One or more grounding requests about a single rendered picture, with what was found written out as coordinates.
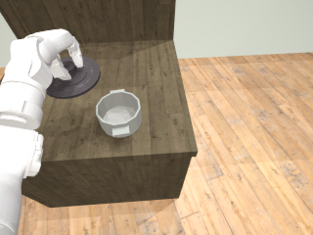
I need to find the knob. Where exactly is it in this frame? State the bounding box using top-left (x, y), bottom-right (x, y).
top-left (63, 61), bottom-right (77, 76)

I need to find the table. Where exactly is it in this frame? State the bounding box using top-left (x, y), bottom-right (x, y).
top-left (0, 0), bottom-right (198, 208)

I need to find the lid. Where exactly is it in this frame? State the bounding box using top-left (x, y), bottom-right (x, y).
top-left (46, 56), bottom-right (101, 99)

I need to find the robot left hand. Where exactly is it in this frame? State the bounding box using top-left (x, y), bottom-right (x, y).
top-left (34, 28), bottom-right (83, 80)

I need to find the left robot forearm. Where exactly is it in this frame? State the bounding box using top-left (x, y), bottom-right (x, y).
top-left (0, 33), bottom-right (58, 130)

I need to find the left robot upper arm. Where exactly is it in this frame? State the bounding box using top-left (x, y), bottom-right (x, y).
top-left (0, 125), bottom-right (44, 235)

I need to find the pot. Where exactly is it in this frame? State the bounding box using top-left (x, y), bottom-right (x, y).
top-left (96, 89), bottom-right (142, 138)

